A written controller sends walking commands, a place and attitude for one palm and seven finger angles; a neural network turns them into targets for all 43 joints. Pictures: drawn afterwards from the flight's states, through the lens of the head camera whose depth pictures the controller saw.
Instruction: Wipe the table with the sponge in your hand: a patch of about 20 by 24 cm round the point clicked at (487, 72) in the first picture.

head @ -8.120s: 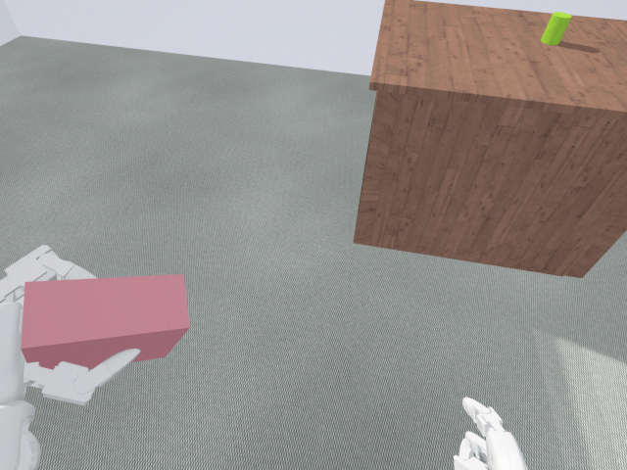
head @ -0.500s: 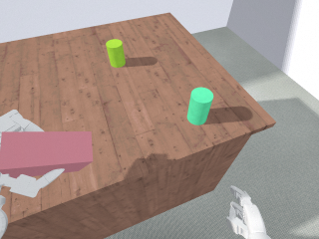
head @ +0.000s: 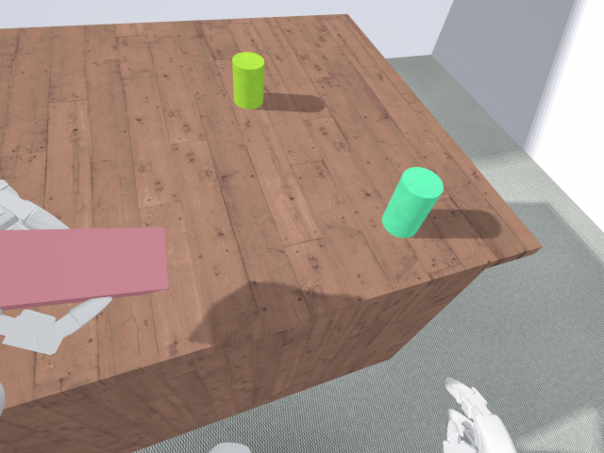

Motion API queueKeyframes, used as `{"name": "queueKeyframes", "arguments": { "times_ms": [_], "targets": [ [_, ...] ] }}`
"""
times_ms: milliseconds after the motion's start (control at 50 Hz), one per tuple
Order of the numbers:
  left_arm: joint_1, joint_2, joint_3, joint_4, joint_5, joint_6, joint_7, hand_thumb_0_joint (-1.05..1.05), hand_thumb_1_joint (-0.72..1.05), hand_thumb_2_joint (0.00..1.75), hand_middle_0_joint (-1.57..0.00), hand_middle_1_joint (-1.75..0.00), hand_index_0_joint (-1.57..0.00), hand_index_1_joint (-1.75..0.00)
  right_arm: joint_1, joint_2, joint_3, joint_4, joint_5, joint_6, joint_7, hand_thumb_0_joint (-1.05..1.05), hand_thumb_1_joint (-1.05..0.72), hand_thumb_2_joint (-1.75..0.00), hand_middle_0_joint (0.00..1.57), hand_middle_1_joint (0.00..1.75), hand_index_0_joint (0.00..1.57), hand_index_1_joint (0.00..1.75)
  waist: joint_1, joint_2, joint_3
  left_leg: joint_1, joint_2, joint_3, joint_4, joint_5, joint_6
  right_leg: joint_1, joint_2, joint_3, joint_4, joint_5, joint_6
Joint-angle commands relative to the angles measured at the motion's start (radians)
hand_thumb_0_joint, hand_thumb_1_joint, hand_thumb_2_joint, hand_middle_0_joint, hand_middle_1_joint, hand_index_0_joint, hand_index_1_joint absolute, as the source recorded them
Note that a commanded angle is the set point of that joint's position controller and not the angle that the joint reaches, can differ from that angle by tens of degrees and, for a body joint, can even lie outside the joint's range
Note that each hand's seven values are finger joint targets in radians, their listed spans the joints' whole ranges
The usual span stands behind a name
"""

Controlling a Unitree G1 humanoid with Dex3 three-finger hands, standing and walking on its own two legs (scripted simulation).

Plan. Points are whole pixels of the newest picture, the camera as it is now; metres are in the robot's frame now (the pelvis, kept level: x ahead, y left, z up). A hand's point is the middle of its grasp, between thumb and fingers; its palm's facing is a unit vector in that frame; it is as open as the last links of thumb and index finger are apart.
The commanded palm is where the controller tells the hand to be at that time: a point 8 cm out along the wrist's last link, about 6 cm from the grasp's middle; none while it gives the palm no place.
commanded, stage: come to a stop and stand still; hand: left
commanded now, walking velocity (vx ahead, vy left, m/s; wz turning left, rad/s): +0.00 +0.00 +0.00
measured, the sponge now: (105, 268) +0.24 +0.23 +0.15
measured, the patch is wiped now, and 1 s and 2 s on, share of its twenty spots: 0.00 0.00 0.00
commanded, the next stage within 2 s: look again from close up in 0.62 s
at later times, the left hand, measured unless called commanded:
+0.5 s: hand (23, 304) +0.19 +0.26 +0.17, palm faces +0.37 -0.88 -0.30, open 9.3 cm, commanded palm +0.13 +0.29 +0.19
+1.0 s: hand (37, 297) +0.20 +0.26 +0.17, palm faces +0.36 -0.87 -0.33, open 9.3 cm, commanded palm +0.14 +0.29 +0.19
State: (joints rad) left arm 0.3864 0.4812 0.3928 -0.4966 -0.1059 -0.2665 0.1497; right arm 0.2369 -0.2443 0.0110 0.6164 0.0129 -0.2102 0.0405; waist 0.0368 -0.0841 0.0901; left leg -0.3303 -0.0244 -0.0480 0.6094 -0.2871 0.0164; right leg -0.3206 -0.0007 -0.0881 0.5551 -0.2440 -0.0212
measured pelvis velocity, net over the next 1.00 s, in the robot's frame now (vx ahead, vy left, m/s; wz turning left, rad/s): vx -0.02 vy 0.01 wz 0.00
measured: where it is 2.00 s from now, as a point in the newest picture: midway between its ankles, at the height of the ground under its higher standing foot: outside the picture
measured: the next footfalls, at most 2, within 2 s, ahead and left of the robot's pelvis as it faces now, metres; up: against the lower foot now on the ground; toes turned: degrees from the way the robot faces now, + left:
none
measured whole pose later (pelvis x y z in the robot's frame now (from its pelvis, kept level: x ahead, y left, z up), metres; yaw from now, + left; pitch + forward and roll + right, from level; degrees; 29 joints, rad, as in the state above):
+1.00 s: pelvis -0.02 +0.01 +0.01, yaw +0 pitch -2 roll -1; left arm 0.45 0.39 0.35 -0.48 -0.11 -0.21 0.12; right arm 0.17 -0.20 0.02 0.60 0.03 -0.17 -0.01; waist 0.01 -0.02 0.07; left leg -0.25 -0.04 -0.04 0.48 -0.20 0.03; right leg -0.25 -0.01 -0.08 0.43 -0.16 -0.01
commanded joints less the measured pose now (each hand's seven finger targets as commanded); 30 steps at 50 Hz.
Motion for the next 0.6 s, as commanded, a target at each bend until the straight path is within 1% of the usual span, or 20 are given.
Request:
{"name": "queueKeyframes", "arguments": {
  "times_ms": [0, 40, 60, 80, 100, 140, 160, 180, 200, 220, 240, 260, 280, 360, 380, 440, 460, 480, 560, 580],
  "targets": [
    [-0.032, 0.107, 0.084, -0.217, -0.001, -0.074, 0.001, 0.00, 0.10, 1.30, -1.20, -1.60, -1.20, -1.60, -0.051, -0.137, -0.064, -0.129, 0.003, -0.056, 0.006, 0.00, -0.90, -0.90, 0.20, 0.30, 0.20, 0.30, 0.000, 0.196, -0.240, 0.087, 0.152, -0.120, -0.171, 0.398, 0.016, 0.074, -0.062, 0.060, 0.020, 0.067, 0.009],
    [-0.042, 0.087, 0.077, -0.164, -0.001, -0.062, -0.007, 0.00, 0.10, 1.30, -1.20, -1.60, -1.20, -1.60, -0.069, -0.133, -0.065, -0.136, 0.004, -0.044, 0.007, 0.00, -0.90, -0.90, 0.20, 0.30, 0.20, 0.30, -0.005, 0.163, -0.185, 0.033, 0.165, -0.137, -0.227, 0.266, 0.009, 0.060, -0.059, 0.061, 0.026, 0.010, 0.012],
    [-0.036, 0.092, 0.090, -0.130, -0.005, -0.054, -0.008, 0.00, 0.10, 1.30, -1.20, -1.60, -1.20, -1.60, -0.099, -0.137, -0.066, -0.138, 0.004, -0.040, 0.004, 0.00, -0.90, -0.90, 0.20, 0.30, 0.20, 0.30, -0.007, 0.189, -0.187, 0.047, 0.173, -0.145, -0.260, 0.208, 0.017, 0.039, -0.054, 0.067, 0.048, -0.027, 0.016],
    [-0.040, 0.071, 0.077, -0.101, -0.003, -0.050, -0.012, 0.00, 0.10, 1.30, -1.20, -1.60, -1.20, -1.60, -0.074, -0.121, -0.064, -0.140, 0.004, -0.029, -0.001, 0.00, -0.90, -0.90, 0.20, 0.30, 0.20, 0.30, -0.007, 0.163, -0.163, 0.013, 0.179, -0.157, -0.279, 0.161, 0.012, 0.048, -0.058, 0.060, 0.046, -0.050, 0.018],
    [-0.067, 0.077, 0.075, -0.098, -0.002, -0.046, -0.013, 0.00, 0.10, 1.30, -1.20, -1.60, -1.20, -1.60, -0.083, -0.121, -0.063, -0.145, 0.006, -0.023, -0.001, 0.00, -0.90, -0.90, 0.20, 0.30, 0.20, 0.30, -0.008, 0.150, -0.139, -0.016, 0.179, -0.157, -0.296, 0.099, 0.005, 0.057, -0.060, 0.061, 0.034, -0.051, 0.018],
    [-0.089, 0.083, 0.081, -0.097, -0.005, -0.042, -0.017, 0.00, 0.10, 1.30, -1.20, -1.60, -1.20, -1.60, -0.103, -0.108, -0.058, -0.150, 0.008, -0.016, -0.007, 0.00, -0.90, -0.90, 0.20, 0.30, 0.20, 0.30, -0.008, 0.090, -0.140, -0.048, 0.155, -0.134, -0.288, -0.008, 0.002, 0.103, -0.074, 0.074, -0.036, -0.001, 0.017],
    [-0.109, 0.105, 0.097, -0.113, -0.007, -0.038, -0.016, 0.00, 0.10, 1.30, -1.20, -1.60, -1.20, -1.60, -0.126, -0.118, -0.057, -0.155, 0.011, -0.016, -0.008, 0.00, -0.90, -0.90, 0.20, 0.30, 0.20, 0.30, -0.012, 0.092, -0.170, -0.022, 0.141, -0.118, -0.290, -0.040, 0.005, 0.111, -0.072, 0.090, -0.046, 0.005, 0.017],
    [-0.107, 0.078, 0.073, -0.108, -0.007, -0.040, -0.019, 0.00, 0.10, 1.30, -1.20, -1.60, -1.20, -1.60, -0.112, -0.101, -0.052, -0.152, 0.010, -0.014, -0.013, 0.00, -0.90, -0.90, 0.20, 0.30, 0.20, 0.30, -0.012, 0.085, -0.159, -0.042, 0.137, -0.126, -0.294, -0.064, 0.002, 0.125, -0.078, 0.081, -0.062, 0.011, 0.016],
    [-0.121, 0.084, 0.069, -0.127, -0.007, -0.041, -0.020, 0.00, 0.10, 1.30, -1.20, -1.60, -1.20, -1.60, -0.119, -0.101, -0.049, -0.153, 0.014, -0.016, -0.013, 0.00, -0.90, -0.90, 0.20, 0.30, 0.20, 0.30, -0.013, 0.071, -0.150, -0.044, 0.128, -0.126, -0.294, -0.090, 0.000, 0.126, -0.081, 0.088, -0.076, -0.001, 0.013],
    [-0.130, 0.082, 0.064, -0.142, -0.005, -0.042, -0.022, 0.00, 0.10, 1.30, -1.20, -1.60, -1.20, -1.60, -0.126, -0.102, -0.046, -0.153, 0.011, -0.018, -0.014, 0.00, -0.90, -0.90, 0.20, 0.30, 0.20, 0.30, -0.014, 0.079, -0.145, -0.049, 0.122, -0.125, -0.294, -0.127, 0.004, 0.123, -0.084, 0.099, -0.093, -0.021, 0.011],
    [-0.134, 0.089, 0.064, -0.158, -0.003, -0.042, -0.022, 0.00, 0.10, 1.30, -1.20, -1.60, -1.20, -1.60, -0.131, -0.095, -0.045, -0.151, 0.012, -0.022, -0.015, 0.00, -0.90, -0.90, 0.20, 0.30, 0.20, 0.30, -0.015, 0.081, -0.147, -0.041, 0.113, -0.119, -0.280, -0.131, 0.009, 0.121, -0.087, 0.109, -0.113, -0.029, 0.008],
    [-0.148, 0.105, 0.073, -0.200, -0.001, -0.042, -0.020, 0.00, 0.10, 1.30, -1.20, -1.60, -1.20, -1.60, -0.149, -0.106, -0.046, -0.154, 0.013, -0.025, -0.016, 0.00, -0.90, -0.90, 0.20, 0.30, 0.20, 0.30, -0.020, 0.144, -0.176, -0.022, 0.111, -0.123, -0.284, -0.126, 0.011, 0.132, -0.084, 0.116, -0.103, -0.021, 0.005],
    [-0.136, 0.081, 0.051, -0.203, 0.001, -0.045, -0.020, 0.00, 0.10, 1.30, -1.20, -1.60, -1.20, -1.60, -0.138, -0.091, -0.040, -0.149, 0.013, -0.029, -0.016, 0.00, -0.90, -0.90, 0.20, 0.30, 0.20, 0.30, -0.019, 0.173, -0.176, -0.028, 0.113, -0.125, -0.284, -0.121, 0.013, 0.141, -0.086, 0.103, -0.104, -0.011, 0.005],
    [-0.098, 0.121, 0.087, -0.238, -0.002, -0.041, -0.011, 0.00, 0.10, 1.30, -1.20, -1.60, -1.20, -1.60, -0.148, -0.099, -0.043, -0.140, 0.014, -0.042, -0.018, 0.00, -0.90, -0.90, 0.20, 0.30, 0.20, 0.30, -0.021, 0.195, -0.211, 0.005, 0.092, -0.111, -0.239, -0.049, 0.004, 0.148, -0.099, 0.121, -0.124, 0.023, -0.003],
    [-0.074, 0.091, 0.068, -0.218, -0.005, -0.040, -0.011, 0.00, 0.10, 1.30, -1.20, -1.60, -1.20, -1.60, -0.137, -0.085, -0.039, -0.136, 0.015, -0.042, -0.020, 0.00, -0.90, -0.90, 0.20, 0.30, 0.20, 0.30, -0.020, 0.195, -0.194, -0.003, 0.091, -0.108, -0.233, -0.037, 0.003, 0.145, -0.103, 0.114, -0.134, 0.029, -0.005],
    [-0.050, 0.097, 0.083, -0.206, -0.014, -0.039, -0.009, 0.00, 0.10, 1.30, -1.20, -1.60, -1.20, -1.60, -0.127, -0.092, -0.047, -0.137, 0.019, -0.042, -0.026, 0.00, -0.90, -0.90, 0.20, 0.30, 0.20, 0.30, -0.021, 0.153, -0.183, 0.009, 0.078, -0.101, -0.209, -0.003, -0.007, 0.134, -0.113, 0.126, -0.159, 0.037, -0.009],
    [-0.033, 0.107, 0.098, -0.189, -0.016, -0.036, -0.007, 0.00, 0.10, 1.30, -1.20, -1.60, -1.20, -1.60, -0.141, -0.100, -0.051, -0.135, 0.022, -0.040, -0.028, 0.00, -0.90, -0.90, 0.20, 0.30, 0.20, 0.30, -0.024, 0.159, -0.192, 0.031, 0.083, -0.103, -0.215, 0.008, -0.006, 0.122, -0.110, 0.125, -0.158, 0.035, -0.008],
    [-0.022, 0.083, 0.082, -0.174, -0.019, -0.037, -0.009, 0.00, 0.10, 1.30, -1.20, -1.60, -1.20, -1.60, -0.129, -0.094, -0.050, -0.138, 0.023, -0.037, -0.032, 0.00, -0.90, -0.90, 0.20, 0.30, 0.20, 0.30, -0.022, 0.144, -0.183, 0.023, 0.087, -0.106, -0.223, 0.010, -0.007, 0.127, -0.108, 0.112, -0.158, 0.034, -0.005],
    [-0.013, 0.082, 0.084, -0.140, -0.024, -0.026, -0.011, 0.00, 0.10, 1.30, -1.20, -1.60, -1.20, -1.60, -0.144, -0.100, -0.055, -0.150, 0.030, -0.030, -0.040, 0.00, -0.90, -0.90, 0.20, 0.30, 0.20, 0.30, -0.022, 0.115, -0.158, 0.038, 0.086, -0.102, -0.234, -0.005, -0.005, 0.106, -0.110, 0.119, -0.185, 0.000, 0.000],
    [-0.002, 0.067, 0.073, -0.133, -0.023, -0.026, -0.012, 0.00, 0.10, 1.30, -1.20, -1.60, -1.20, -1.60, -0.133, -0.096, -0.056, -0.151, 0.030, -0.029, -0.042, 0.00, -0.90, -0.90, 0.20, 0.30, 0.20, 0.30, -0.021, 0.104, -0.162, 0.035, 0.089, -0.099, -0.236, -0.003, -0.003, 0.118, -0.109, 0.114, -0.186, 0.005, 0.002]
  ]
}}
